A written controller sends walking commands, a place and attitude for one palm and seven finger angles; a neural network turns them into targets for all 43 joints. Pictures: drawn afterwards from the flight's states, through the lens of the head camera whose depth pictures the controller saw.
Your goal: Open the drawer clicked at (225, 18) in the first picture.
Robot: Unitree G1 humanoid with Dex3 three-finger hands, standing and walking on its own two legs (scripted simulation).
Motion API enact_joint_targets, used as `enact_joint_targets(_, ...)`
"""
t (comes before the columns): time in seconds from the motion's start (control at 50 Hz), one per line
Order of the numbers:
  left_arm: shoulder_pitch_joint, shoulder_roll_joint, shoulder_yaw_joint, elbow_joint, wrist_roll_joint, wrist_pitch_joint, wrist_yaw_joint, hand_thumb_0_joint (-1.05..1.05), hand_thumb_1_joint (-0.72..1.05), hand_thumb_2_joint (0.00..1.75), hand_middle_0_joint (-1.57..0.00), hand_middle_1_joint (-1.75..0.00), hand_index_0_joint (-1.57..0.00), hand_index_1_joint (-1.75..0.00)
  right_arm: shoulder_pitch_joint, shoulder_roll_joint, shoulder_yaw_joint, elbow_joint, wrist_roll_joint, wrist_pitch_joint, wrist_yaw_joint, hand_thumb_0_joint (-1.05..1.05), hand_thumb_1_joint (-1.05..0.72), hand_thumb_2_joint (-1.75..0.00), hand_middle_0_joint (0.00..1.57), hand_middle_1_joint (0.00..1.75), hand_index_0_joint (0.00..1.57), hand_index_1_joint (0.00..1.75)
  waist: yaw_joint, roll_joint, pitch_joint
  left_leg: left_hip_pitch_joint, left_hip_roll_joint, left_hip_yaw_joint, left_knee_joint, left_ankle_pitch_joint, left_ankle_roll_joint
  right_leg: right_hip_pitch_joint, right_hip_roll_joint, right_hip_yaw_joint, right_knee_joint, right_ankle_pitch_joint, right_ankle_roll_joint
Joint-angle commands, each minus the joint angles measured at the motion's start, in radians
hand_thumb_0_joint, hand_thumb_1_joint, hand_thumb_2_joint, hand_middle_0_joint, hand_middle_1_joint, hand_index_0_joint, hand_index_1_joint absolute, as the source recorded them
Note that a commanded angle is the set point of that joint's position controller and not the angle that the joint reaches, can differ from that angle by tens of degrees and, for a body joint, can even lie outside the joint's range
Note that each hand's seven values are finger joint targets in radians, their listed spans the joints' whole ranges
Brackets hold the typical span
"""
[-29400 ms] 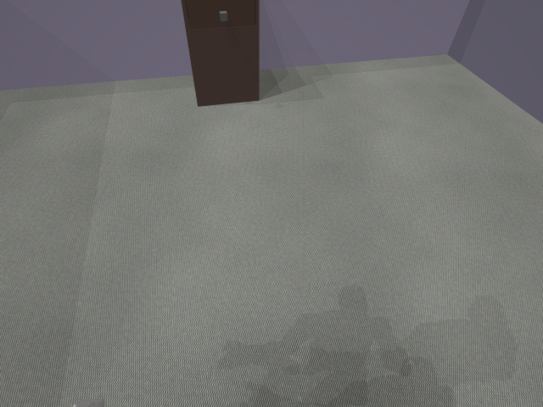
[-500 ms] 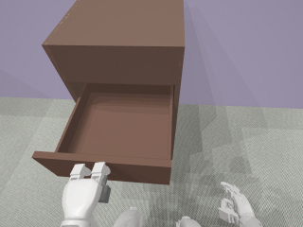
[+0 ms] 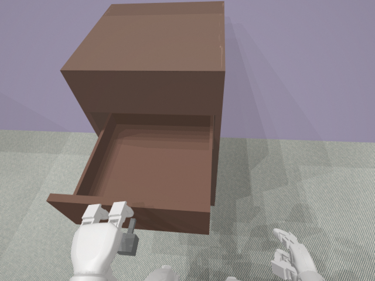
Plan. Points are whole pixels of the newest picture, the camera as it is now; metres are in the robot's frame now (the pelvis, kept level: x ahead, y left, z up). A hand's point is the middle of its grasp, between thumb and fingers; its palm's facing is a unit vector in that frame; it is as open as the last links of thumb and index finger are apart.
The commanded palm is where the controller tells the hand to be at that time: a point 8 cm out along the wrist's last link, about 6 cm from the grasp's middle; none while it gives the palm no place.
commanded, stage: lift the hand off the handle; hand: left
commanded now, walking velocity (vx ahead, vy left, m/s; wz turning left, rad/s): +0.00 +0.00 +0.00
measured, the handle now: (129, 235) +0.24 +0.18 -0.10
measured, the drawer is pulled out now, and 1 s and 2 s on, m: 0.30 0.30 0.30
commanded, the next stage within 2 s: draw the hand back to the body in 1.06 s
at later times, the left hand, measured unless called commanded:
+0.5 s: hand (105, 240) +0.20 +0.18 +0.02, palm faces +0.02 -0.16 -0.99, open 13.8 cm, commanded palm +0.18 +0.18 +0.07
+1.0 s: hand (98, 235) +0.20 +0.18 +0.05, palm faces +0.04 -0.17 -0.98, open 13.8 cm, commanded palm +0.18 +0.18 +0.11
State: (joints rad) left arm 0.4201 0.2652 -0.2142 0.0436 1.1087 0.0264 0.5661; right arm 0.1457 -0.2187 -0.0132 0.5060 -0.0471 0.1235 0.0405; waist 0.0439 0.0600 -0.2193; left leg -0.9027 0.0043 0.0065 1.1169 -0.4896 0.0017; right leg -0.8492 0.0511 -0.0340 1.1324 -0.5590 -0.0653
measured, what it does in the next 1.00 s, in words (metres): stands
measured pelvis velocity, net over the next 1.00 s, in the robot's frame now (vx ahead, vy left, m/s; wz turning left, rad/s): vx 0.02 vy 0.00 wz -0.02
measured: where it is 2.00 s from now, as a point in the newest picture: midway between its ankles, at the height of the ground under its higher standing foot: outside the picture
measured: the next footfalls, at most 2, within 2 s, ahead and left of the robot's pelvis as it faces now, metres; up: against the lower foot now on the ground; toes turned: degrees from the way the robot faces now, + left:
none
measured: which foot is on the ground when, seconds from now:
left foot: down 0.00-1.00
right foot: down 0.00-1.00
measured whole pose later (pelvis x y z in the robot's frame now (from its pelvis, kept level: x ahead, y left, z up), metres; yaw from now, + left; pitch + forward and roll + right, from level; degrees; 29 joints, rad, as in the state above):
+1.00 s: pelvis +0.02 +0.00 +0.03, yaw -1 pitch +11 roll +1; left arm 0.54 0.31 -0.20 -0.17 1.05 0.03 0.46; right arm 0.16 -0.23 -0.02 0.47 -0.02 0.12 0.08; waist 0.07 0.07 -0.19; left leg -0.67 0.01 0.03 0.93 -0.44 0.01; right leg -0.63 0.06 0.00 0.95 -0.50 -0.06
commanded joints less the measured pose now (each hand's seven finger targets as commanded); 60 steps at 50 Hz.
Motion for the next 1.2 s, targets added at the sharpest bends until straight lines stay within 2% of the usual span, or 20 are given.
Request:
enact_joint_targets(0.0,-0.013,0.115,0.085,-0.186,-0.004,-0.001,0.033,0.00,-0.50,0.30,-0.30,-1.20,-0.30,-1.20,-0.110,-0.091,-0.031,-0.169,0.001,-0.043,-0.008,0.00,-0.90,-0.90,0.20,0.30,0.20,0.30,-0.014,-0.083,-0.151,0.212,-0.029,0.007,-0.135,0.179,0.040,0.100,-0.019,0.078,-0.253,0.303,0.020)
enact_joint_targets(0.14,-0.018,0.117,0.077,-0.238,-0.016,-0.008,0.016,0.00,-0.50,0.30,-0.30,-1.20,-0.30,-1.20,-0.106,-0.096,-0.033,-0.175,0.003,-0.044,-0.003,0.00,-0.90,-0.90,0.20,0.30,0.20,0.30,-0.019,-0.061,-0.123,0.259,-0.029,0.009,-0.168,0.179,0.042,0.108,-0.021,0.081,-0.291,0.284,0.019)
enact_joint_targets(0.24,-0.022,0.139,0.107,-0.241,-0.019,-0.016,0.011,0.00,-0.50,0.30,-0.30,-1.20,-0.30,-1.20,-0.105,-0.097,-0.036,-0.171,0.003,-0.046,-0.006,0.00,-0.90,-0.90,0.20,0.30,0.20,0.30,-0.019,-0.086,-0.110,0.261,-0.028,0.012,-0.179,0.157,0.042,0.116,-0.025,0.094,-0.315,0.255,0.023)
enact_joint_targets(0.42,-0.017,0.102,0.051,-0.278,-0.038,0.000,-0.018,0.00,-0.50,0.30,-0.30,-1.20,-0.30,-1.20,-0.107,-0.096,-0.040,-0.181,0.016,-0.044,0.002,0.00,-0.90,-0.90,0.20,0.30,0.20,0.30,-0.019,-0.064,-0.098,0.319,-0.025,0.010,-0.226,0.203,0.047,0.171,-0.024,0.070,-0.339,0.317,0.020)
enact_joint_targets(0.44,-0.009,0.132,0.082,-0.289,-0.032,-0.001,-0.016,0.00,-0.50,0.30,-0.30,-1.20,-0.30,-1.20,-0.100,-0.097,-0.039,-0.183,0.013,-0.046,0.006,0.00,-0.90,-0.90,0.20,0.30,0.20,0.30,-0.006,-0.069,-0.126,0.334,-0.023,0.012,-0.225,0.220,0.044,0.172,-0.021,0.078,-0.334,0.324,0.019)
enact_joint_targets(0.48,0.055,0.139,0.101,-0.270,-0.042,-0.001,-0.021,0.00,-0.50,0.30,-0.30,-1.20,-0.30,-1.20,-0.109,-0.095,-0.035,-0.189,0.021,-0.046,0.004,0.00,-0.90,-0.90,0.20,0.30,0.20,0.30,0.002,-0.091,-0.096,0.317,-0.027,0.012,-0.238,0.234,0.042,0.212,-0.022,0.080,-0.342,0.379,0.019)
enact_joint_targets(0.54,-0.002,0.147,0.103,-0.283,-0.025,0.002,-0.019,0.00,-0.50,0.30,-0.30,-1.20,-0.30,-1.20,-0.113,-0.095,-0.032,-0.184,0.016,-0.042,0.009,0.00,-0.90,-0.90,0.20,0.30,0.20,0.30,-0.003,-0.078,-0.086,0.329,-0.025,0.018,-0.241,0.212,0.040,0.186,-0.023,0.092,-0.354,0.328,0.022)
enact_joint_targets(0.7,0.045,0.131,0.082,-0.339,-0.053,0.007,-0.054,0.00,-0.50,0.30,-0.30,-1.20,-0.30,-1.20,-0.110,-0.094,-0.032,-0.195,0.020,-0.051,0.015,0.00,-0.90,-0.90,0.20,0.30,0.20,0.30,0.000,-0.075,-0.098,0.386,-0.020,0.016,-0.265,0.256,0.042,0.224,-0.023,0.091,-0.373,0.370,0.021)
enact_joint_targets(0.72,0.037,0.119,0.071,-0.343,-0.062,0.003,-0.060,0.00,-0.50,0.30,-0.30,-1.20,-0.30,-1.20,-0.111,-0.094,-0.036,-0.189,0.026,-0.053,0.011,0.00,-0.90,-0.90,0.20,0.30,0.20,0.30,-0.011,-0.074,-0.069,0.381,-0.017,0.014,-0.275,0.252,0.047,0.236,-0.024,0.076,-0.378,0.388,0.021)
enact_joint_targets(0.74,0.043,0.138,0.086,-0.353,-0.055,-0.001,-0.065,0.00,-0.50,0.30,-0.30,-1.20,-0.30,-1.20,-0.104,-0.096,-0.036,-0.194,0.021,-0.055,0.016,0.00,-0.90,-0.90,0.20,0.30,0.20,0.30,-0.002,-0.095,-0.082,0.387,-0.017,0.016,-0.267,0.261,0.044,0.223,-0.024,0.095,-0.380,0.388,0.022)
enact_joint_targets(0.86,0.065,0.137,0.081,-0.410,-0.048,-0.007,-0.073,0.00,-0.50,0.30,-0.30,-1.20,-0.30,-1.20,-0.108,-0.096,-0.035,-0.208,0.022,-0.051,0.026,0.00,-0.90,-0.90,0.20,0.30,0.20,0.30,0.003,-0.048,-0.065,0.407,-0.011,0.012,-0.276,0.269,0.042,0.221,-0.021,0.087,-0.376,0.379,0.012)
enact_joint_targets(0.9,0.085,0.161,0.110,-0.428,-0.044,-0.001,-0.070,0.00,-0.50,0.30,-0.30,-1.20,-0.30,-1.20,-0.101,-0.097,-0.033,-0.220,0.017,-0.052,0.034,0.00,-0.90,-0.90,0.20,0.30,0.20,0.30,0.014,-0.073,-0.097,0.422,-0.011,0.011,-0.269,0.286,0.035,0.205,-0.017,0.106,-0.369,0.364,0.009)
enact_joint_targets(0.92,0.078,0.134,0.088,-0.432,-0.052,-0.003,-0.070,0.00,-0.50,0.30,-0.30,-1.20,-0.30,-1.20,-0.106,-0.094,-0.035,-0.212,0.025,-0.049,0.028,0.00,-0.90,-0.90,0.20,0.30,0.20,0.30,0.005,-0.051,-0.070,0.411,-0.011,0.010,-0.280,0.285,0.041,0.234,-0.020,0.077,-0.369,0.400,0.012)
enact_joint_targets(0.94,0.078,0.163,0.112,-0.443,-0.047,0.000,-0.070,0.00,-0.50,0.30,-0.30,-1.20,-0.30,-1.20,-0.103,-0.096,-0.034,-0.221,0.020,-0.052,0.036,0.00,-0.90,-0.90,0.20,0.30,0.20,0.30,0.015,-0.061,-0.085,0.422,-0.012,0.010,-0.273,0.285,0.034,0.206,-0.017,0.105,-0.372,0.366,0.009)
enact_joint_targets(1.02,0.079,0.119,0.081,-0.384,-0.054,0.015,-0.078,0.00,-0.50,0.30,-0.30,-1.20,-0.30,-1.20,-0.110,-0.095,-0.034,-0.211,0.031,-0.049,0.030,0.00,-0.90,-0.90,0.20,0.30,0.20,0.30,0.000,-0.085,-0.034,0.390,-0.009,0.007,-0.290,0.261,0.041,0.229,-0.017,0.074,-0.376,0.381,0.017)
enact_joint_targets(1.04,0.060,0.136,0.087,-0.393,-0.050,0.019,-0.084,0.00,-0.50,0.30,-0.30,-1.20,-0.30,-1.20,-0.106,-0.097,-0.031,-0.216,0.027,-0.052,0.034,0.00,-0.90,-0.90,0.20,0.30,0.20,0.30,0.003,-0.099,-0.056,0.403,-0.009,0.009,-0.286,0.261,0.037,0.210,-0.020,0.090,-0.383,0.355,0.019)
enact_joint_targets(1.08,0.033,0.127,0.072,-0.407,-0.055,0.019,-0.092,0.00,-0.50,0.30,-0.30,-1.20,-0.30,-1.20,-0.115,-0.098,-0.032,-0.215,0.031,-0.050,0.027,0.00,-0.90,-0.90,0.20,0.30,0.20,0.30,0.001,-0.058,-0.039,0.412,-0.010,0.004,-0.301,0.251,0.040,0.219,-0.018,0.085,-0.393,0.338,0.013)
enact_joint_targets(1.1,0.026,0.133,0.069,-0.426,-0.049,0.020,-0.095,0.00,-0.50,0.30,-0.30,-1.20,-0.30,-1.20,-0.104,-0.098,-0.032,-0.220,0.023,-0.053,0.033,0.00,-0.90,-0.90,0.20,0.30,0.20,0.30,0.006,-0.071,-0.080,0.434,-0.006,0.009,-0.288,0.265,0.039,0.200,-0.020,0.100,-0.390,0.327,0.012)
enact_joint_targets(1.12,0.035,0.113,0.049,-0.420,-0.054,0.014,-0.099,0.00,-0.50,0.30,-0.30,-1.20,-0.30,-1.20,-0.105,-0.094,-0.035,-0.215,0.030,-0.052,0.026,0.00,-0.90,-0.90,0.20,0.30,0.20,0.30,-0.002,-0.061,-0.049,0.425,-0.007,0.007,-0.298,0.257,0.045,0.225,-0.020,0.081,-0.392,0.347,0.012)
enact_joint_targets(1.18,0.046,0.179,0.111,-0.468,-0.053,0.000,-0.098,0.00,-0.50,0.30,-0.30,-1.20,-0.30,-1.20,-0.107,-0.095,-0.030,-0.220,0.028,-0.054,0.026,0.00,-0.90,-0.90,0.20,0.30,0.20,0.30,0.022,-0.034,-0.074,0.443,-0.008,0.004,-0.300,0.287,0.039,0.236,-0.018,0.096,-0.388,0.363,0.004)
